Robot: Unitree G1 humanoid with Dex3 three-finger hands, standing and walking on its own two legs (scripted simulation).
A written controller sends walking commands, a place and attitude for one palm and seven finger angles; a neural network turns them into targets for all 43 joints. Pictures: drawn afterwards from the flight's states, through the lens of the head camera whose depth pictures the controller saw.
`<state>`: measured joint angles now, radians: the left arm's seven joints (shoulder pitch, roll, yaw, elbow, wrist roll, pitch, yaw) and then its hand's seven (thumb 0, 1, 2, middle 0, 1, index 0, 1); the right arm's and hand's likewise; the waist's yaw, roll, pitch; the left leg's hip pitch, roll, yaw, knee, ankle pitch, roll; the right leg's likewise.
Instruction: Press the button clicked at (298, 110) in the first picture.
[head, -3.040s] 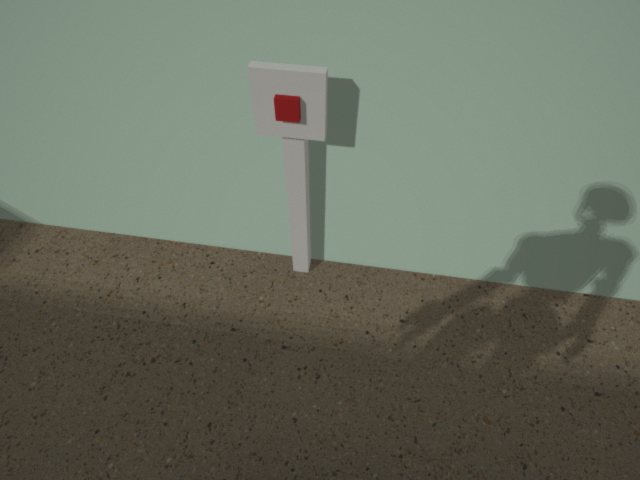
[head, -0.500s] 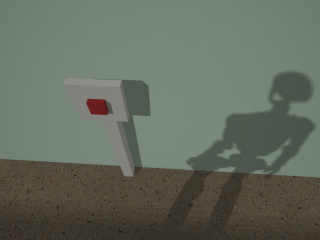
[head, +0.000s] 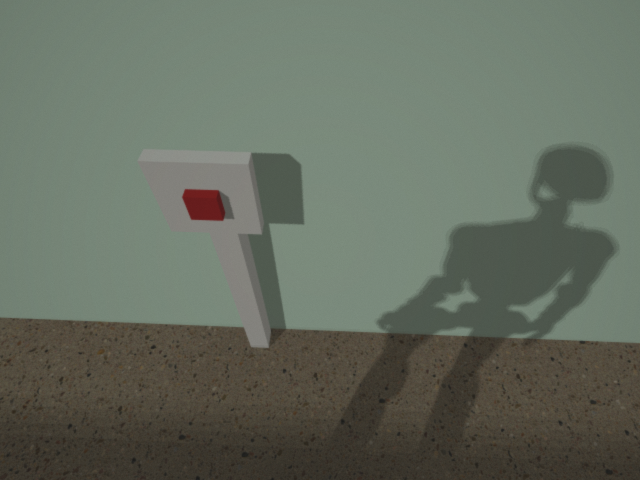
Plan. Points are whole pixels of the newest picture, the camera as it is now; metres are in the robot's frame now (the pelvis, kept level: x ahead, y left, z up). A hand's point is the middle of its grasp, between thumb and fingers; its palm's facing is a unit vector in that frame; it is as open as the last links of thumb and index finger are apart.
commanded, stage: come to a stop and stand still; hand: left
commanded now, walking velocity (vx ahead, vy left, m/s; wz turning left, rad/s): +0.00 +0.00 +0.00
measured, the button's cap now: (205, 203) +0.54 +0.24 -0.03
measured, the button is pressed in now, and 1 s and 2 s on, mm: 0 0 0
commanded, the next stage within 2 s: look again from close up in 0.14 s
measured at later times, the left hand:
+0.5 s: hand out of the picture +0.00 +0.18 -0.18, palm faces +0.02 -0.98 -0.21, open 7.3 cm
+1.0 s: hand out of the picture -0.04 +0.19 -0.18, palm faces +0.05 -0.98 -0.17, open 7.4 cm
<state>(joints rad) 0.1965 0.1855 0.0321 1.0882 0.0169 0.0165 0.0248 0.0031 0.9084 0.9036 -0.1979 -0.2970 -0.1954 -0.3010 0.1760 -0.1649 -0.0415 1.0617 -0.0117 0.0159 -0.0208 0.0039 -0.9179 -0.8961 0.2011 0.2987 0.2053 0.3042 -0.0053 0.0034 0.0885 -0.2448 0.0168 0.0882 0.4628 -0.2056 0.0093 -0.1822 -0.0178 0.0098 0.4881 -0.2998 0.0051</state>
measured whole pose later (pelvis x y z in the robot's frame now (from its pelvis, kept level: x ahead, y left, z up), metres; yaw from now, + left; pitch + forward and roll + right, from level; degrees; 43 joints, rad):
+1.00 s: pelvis -0.01 +0.02 +0.00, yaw +1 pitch -1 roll -1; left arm 0.38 0.17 0.00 1.07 0.03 -0.01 0.02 0.00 0.91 0.90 -0.20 -0.30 -0.20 -0.30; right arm 0.29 -0.17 -0.01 1.06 -0.02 0.00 0.00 0.00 -0.91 -0.90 0.20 0.30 0.20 0.30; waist 0.01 -0.03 0.00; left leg -0.29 0.01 0.07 0.54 -0.24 0.03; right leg -0.20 -0.03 -0.01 0.52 -0.30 0.01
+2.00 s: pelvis +0.04 -0.01 +0.00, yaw -1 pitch -1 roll +1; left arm 0.22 0.16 -0.02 1.00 0.01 -0.01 0.02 0.00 0.91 0.90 -0.20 -0.30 -0.20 -0.30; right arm 0.27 -0.20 0.00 0.99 -0.02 0.01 -0.01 0.01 -0.93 -0.90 0.20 0.30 0.20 0.30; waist -0.02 0.06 0.03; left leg -0.16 0.02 0.11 0.47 -0.28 0.00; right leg -0.25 -0.03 -0.08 0.52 -0.25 -0.03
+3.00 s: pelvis +0.08 -0.01 +0.00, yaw -1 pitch +0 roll +0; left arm 0.26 0.16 0.00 1.13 0.01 -0.02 0.03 0.01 0.92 0.90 -0.20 -0.30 -0.20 -0.30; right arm 0.27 -0.14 0.01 1.14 -0.02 -0.02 -0.04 0.01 -0.91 -0.90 0.20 0.30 0.20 0.30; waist 0.01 0.00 0.05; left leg -0.10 0.04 0.10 0.42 -0.31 -0.01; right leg -0.18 0.00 -0.10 0.46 -0.28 -0.03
